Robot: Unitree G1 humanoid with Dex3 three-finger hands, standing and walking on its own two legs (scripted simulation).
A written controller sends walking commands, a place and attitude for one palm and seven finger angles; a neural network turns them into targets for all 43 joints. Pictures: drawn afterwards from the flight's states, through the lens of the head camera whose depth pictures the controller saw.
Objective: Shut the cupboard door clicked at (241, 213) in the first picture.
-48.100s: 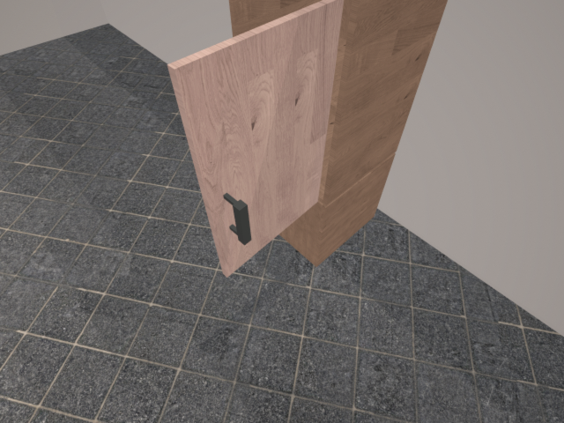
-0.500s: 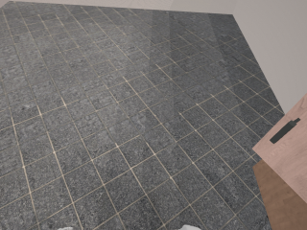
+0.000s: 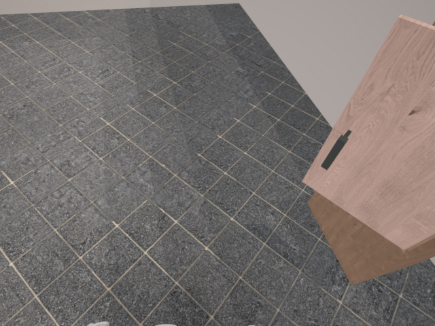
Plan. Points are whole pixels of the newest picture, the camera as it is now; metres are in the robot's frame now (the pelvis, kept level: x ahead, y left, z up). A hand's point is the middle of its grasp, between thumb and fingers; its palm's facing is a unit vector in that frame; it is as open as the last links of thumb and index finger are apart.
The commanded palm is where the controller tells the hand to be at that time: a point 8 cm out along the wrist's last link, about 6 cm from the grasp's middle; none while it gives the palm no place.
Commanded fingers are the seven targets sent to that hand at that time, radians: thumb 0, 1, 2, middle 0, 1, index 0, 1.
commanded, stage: turn to face it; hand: left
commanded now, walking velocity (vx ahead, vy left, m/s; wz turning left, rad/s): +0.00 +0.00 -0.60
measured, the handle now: (336, 149) +0.60 -0.32 -0.09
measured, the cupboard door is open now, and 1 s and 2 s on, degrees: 33 33 33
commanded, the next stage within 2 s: take the last steps up to it in 0.94 s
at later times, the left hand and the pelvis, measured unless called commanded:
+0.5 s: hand (146, 316) +0.15 +0.15 -0.14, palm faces -0.28 -0.92 -0.27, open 7.4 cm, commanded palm none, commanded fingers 0.00 0.90 0.90 -0.20 -0.30 -0.20 -0.30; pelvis +0.00 -0.02 +0.01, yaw -18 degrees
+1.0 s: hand (169, 286) +0.21 +0.11 -0.15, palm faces -0.51 -0.83 -0.24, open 7.4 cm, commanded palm none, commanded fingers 0.00 0.90 0.90 -0.20 -0.30 -0.20 -0.30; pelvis +0.02 -0.01 +0.01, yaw -32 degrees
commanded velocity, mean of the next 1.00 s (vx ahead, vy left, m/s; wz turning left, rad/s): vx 0.00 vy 0.00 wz -0.47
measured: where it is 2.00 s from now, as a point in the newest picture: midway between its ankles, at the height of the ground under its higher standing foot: outside the picture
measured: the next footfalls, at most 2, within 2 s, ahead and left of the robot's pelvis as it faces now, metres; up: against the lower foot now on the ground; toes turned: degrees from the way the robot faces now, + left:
right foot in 0.32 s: +0.01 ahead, -0.15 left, +0.00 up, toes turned -16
left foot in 0.66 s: +0.13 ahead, +0.08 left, +0.00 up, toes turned -20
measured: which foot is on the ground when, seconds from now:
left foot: down 0.00-0.32, up 0.34-0.64, down 0.66-1.00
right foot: up 0.00-0.30, down 0.32-0.66, up 0.68-1.00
